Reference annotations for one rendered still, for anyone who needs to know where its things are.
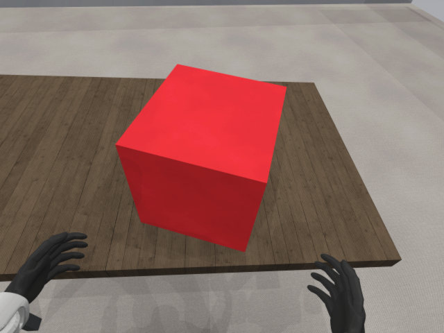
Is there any robot right hand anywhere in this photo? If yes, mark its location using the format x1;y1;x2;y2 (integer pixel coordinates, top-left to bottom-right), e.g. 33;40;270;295
307;254;366;333

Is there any robot left hand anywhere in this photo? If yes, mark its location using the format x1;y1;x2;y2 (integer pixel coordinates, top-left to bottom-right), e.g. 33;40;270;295
4;232;88;304

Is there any carton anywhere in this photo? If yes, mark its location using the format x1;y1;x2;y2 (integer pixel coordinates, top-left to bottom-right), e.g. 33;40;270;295
115;64;287;252

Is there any robot left forearm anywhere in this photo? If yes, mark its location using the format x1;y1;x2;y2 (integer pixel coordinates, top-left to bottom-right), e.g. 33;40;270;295
0;292;30;333

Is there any table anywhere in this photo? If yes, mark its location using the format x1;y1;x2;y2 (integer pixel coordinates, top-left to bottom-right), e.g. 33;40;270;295
0;74;402;331

